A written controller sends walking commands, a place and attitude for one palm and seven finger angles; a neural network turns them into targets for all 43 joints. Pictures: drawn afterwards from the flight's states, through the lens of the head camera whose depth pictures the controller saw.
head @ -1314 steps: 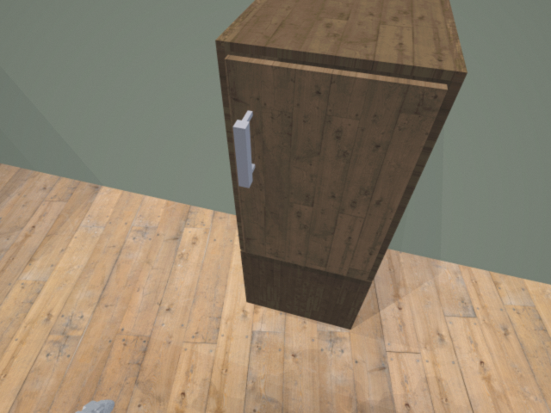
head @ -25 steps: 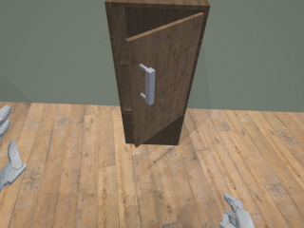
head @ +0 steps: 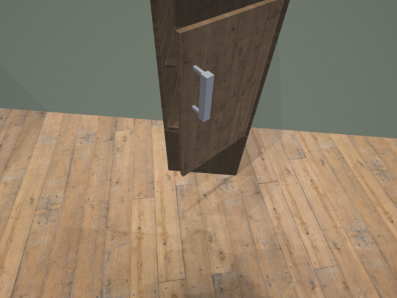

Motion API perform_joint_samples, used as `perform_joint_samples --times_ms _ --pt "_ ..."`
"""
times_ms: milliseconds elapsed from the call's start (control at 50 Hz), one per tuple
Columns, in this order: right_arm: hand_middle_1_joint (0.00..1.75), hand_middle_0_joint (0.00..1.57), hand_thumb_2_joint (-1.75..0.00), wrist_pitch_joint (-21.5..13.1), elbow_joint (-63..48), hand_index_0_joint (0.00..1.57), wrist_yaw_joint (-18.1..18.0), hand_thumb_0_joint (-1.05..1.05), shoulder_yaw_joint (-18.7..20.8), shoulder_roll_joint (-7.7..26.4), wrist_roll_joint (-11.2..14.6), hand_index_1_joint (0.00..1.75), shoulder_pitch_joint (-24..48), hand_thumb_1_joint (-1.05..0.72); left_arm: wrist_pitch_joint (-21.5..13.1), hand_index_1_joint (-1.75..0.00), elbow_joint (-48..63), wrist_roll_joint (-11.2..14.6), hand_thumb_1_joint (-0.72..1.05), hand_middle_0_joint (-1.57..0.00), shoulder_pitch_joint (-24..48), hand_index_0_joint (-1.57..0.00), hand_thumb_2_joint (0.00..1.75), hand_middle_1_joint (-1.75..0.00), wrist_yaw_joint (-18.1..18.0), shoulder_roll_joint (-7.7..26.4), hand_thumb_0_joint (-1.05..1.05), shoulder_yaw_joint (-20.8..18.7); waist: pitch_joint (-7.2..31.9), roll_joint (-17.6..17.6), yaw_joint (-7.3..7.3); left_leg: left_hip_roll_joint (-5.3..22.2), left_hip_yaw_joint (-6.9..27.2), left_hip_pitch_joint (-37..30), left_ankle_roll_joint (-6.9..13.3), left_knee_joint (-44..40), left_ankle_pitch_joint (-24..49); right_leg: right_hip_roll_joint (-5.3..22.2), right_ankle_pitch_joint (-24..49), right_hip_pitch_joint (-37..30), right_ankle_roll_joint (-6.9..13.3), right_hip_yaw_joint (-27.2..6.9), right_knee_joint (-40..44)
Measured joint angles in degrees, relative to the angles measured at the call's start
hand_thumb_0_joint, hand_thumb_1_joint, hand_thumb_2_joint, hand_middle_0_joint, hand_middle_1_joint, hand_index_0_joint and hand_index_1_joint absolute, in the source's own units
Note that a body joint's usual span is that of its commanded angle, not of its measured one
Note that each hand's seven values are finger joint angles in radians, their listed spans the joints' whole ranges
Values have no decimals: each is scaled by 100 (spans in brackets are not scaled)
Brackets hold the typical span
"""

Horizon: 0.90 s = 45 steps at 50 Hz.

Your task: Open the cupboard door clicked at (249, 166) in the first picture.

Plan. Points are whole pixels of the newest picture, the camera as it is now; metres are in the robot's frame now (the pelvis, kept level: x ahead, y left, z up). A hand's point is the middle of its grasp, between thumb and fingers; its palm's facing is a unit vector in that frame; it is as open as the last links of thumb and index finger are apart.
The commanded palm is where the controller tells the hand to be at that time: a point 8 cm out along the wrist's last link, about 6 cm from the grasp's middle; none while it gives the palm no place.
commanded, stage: let the arm hang, fingers relaxed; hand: left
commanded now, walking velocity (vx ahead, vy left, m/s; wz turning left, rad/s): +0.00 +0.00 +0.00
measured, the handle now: (200, 94) +0.61 +0.03 +0.05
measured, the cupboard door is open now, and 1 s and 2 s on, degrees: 43 43 43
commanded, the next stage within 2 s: look to check the result in 0.74 s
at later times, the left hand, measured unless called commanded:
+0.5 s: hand out of the picture +0.03 +0.19 -0.16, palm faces +0.02 -0.97 -0.25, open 7.4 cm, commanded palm none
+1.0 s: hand out of the picture +0.04 +0.18 -0.16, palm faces +0.01 -0.97 -0.25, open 7.4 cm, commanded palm none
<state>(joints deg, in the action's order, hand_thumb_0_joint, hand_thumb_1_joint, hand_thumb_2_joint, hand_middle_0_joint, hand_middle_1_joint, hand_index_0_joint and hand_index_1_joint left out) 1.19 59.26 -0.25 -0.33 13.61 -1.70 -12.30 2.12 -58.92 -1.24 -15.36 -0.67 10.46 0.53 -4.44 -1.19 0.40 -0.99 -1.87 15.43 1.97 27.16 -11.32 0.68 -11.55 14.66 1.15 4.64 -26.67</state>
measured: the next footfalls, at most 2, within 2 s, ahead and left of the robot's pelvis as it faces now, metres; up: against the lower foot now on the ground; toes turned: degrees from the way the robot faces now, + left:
none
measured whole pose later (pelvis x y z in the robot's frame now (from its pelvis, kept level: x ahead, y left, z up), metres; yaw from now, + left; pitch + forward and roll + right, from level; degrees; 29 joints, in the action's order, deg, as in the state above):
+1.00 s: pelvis +0.03 -0.02 +0.01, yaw +0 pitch -1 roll +0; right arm 0.4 65.8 -1.3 0.1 11.7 -1.5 -12.1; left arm -0.7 -66.2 -0.7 -12.1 -1.4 11.4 -0.6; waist -3.6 1.3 0.3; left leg -0.1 -0.9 9.1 0.3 20.7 -10.3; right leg -0.6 -11.2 8.6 2.5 5.4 -20.9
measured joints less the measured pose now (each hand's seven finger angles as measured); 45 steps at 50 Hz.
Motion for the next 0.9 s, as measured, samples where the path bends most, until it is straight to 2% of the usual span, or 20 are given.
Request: perform_joint_samples --times_ms 120,380,660,900 --pt "30 20 -90 67 490 20 -54 1 20 -191 22 30 -395 -91 -99 -30 -647 40 95 -21 -237 -20 90 -30 5 64 1 -49 -28 101 -81 2 80 -118 -16 -199 95 -17 113 -180 18 79 282" --pt "30 20 -90 -22 568 20 -73 0 40 -443 15 30 -338 -91 -182 -30 -730 43 91 -20 35 -19 90 -30 -80 82 1 -130 128 320 -15 -27 41 -256 -17 -303 109 13 55 -236 20 37 233" --pt "30 20 -90 -112 560 20 -88 0 55 -322 8 30 -58 -92 -286 -30 -525 39 90 -20 505 -20 90 -30 -65 -102 0 -94 224 233 29 -4 30 -466 -72 -487 117 -18 21 -396 50 18 331" --pt "30 20 -90 -92 637 20 -99 0 46 -219 17 30 -3 -91 -287 -30 -662 51 90 -20 400 -20 90 -30 -62 20 1 -107 117 234 8 60 77 -593 -142 -623 121 -93 39 -555 110 60 523"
